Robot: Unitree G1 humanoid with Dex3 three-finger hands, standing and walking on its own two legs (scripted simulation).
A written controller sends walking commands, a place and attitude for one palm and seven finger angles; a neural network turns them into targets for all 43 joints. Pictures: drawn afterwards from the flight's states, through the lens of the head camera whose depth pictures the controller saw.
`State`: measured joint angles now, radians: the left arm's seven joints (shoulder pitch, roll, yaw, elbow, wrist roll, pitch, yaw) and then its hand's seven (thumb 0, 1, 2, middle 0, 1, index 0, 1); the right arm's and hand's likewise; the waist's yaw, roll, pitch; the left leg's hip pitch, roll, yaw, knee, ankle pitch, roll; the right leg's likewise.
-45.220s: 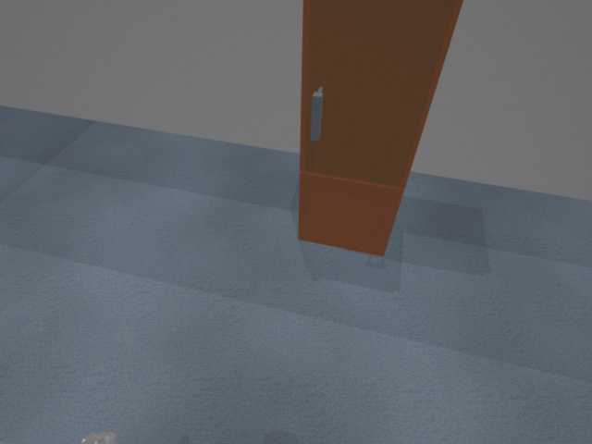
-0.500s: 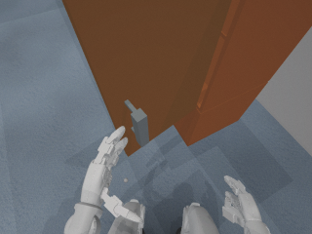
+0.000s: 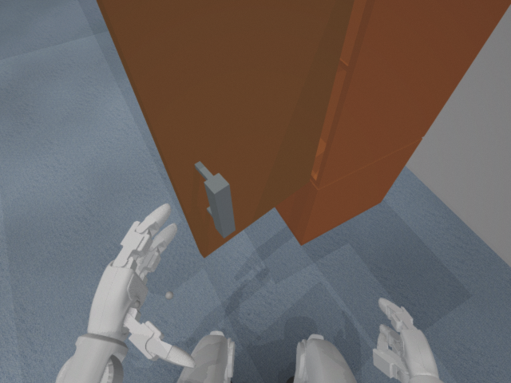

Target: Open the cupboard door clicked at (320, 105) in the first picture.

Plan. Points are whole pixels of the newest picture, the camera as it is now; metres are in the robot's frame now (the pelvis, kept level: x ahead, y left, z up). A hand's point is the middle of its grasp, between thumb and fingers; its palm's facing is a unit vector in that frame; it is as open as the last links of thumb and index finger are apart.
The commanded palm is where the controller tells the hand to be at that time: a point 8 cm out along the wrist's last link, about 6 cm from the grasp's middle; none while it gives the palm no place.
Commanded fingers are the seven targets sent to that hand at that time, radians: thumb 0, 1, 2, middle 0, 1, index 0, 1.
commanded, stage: draw the hand back to the body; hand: left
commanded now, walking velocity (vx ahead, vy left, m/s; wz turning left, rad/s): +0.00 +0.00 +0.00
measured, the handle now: (214, 200) +0.39 +0.10 +0.03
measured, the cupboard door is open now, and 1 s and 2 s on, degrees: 100 100 100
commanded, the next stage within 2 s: step back with the hand held close in 1.40 s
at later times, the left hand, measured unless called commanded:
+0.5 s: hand (67, 279) +0.22 +0.21 +0.15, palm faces +0.13 -0.94 -0.31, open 15.1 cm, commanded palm +0.19 +0.26 +0.19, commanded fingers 0.00 0.03 0.52 -0.17 -0.30 -0.17 -0.30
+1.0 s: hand out of the picture +0.24 +0.28 +0.28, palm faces +0.43 -0.80 -0.42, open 9.3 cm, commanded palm +0.19 +0.32 +0.30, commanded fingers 0.00 0.90 0.90 -0.20 -0.30 -0.20 -0.30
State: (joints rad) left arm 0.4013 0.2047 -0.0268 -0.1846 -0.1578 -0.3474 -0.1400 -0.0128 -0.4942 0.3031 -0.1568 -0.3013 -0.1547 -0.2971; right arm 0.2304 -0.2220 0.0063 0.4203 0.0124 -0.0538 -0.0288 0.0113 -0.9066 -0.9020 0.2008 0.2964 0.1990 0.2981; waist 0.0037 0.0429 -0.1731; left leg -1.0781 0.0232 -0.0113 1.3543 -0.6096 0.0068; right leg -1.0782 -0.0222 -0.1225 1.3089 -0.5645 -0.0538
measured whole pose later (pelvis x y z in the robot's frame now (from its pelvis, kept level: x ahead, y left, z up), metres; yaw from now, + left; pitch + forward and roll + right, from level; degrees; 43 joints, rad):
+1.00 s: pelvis +0.05 +0.02 +0.13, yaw -1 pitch -3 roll -1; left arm 0.50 0.36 0.30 -0.42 -0.05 -0.05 0.12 0.01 0.57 0.76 -0.20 -0.30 -0.20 -0.30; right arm 0.21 -0.23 0.05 0.60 0.00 -0.12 -0.07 0.01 -0.90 -0.90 0.20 0.30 0.20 0.30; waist 0.07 0.07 -0.01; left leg -0.10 -0.01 0.04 0.46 -0.31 0.03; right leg -0.11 -0.01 -0.07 0.42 -0.26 0.00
